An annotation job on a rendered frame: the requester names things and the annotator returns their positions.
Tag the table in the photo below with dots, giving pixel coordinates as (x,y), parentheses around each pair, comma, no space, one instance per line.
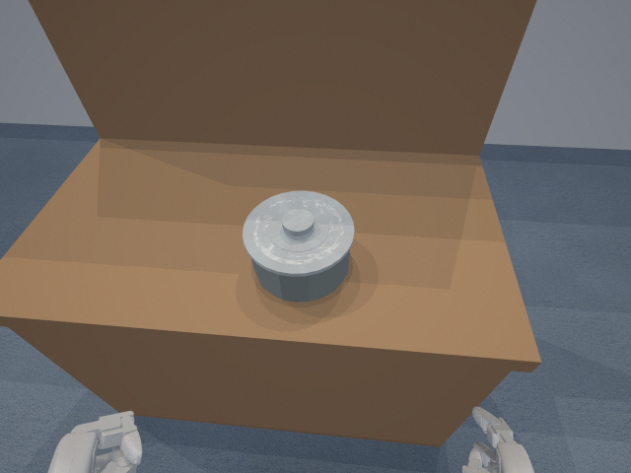
(134,277)

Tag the knob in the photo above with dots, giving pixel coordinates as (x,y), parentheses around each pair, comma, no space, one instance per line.
(298,222)

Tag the robot right hand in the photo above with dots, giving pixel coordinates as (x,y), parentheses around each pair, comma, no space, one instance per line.
(509,457)

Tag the robot left hand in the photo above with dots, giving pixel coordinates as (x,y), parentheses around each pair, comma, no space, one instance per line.
(77,452)

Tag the pot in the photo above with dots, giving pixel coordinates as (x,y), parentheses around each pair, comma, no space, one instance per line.
(305,288)

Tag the lid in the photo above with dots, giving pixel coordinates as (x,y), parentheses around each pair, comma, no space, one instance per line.
(270,247)

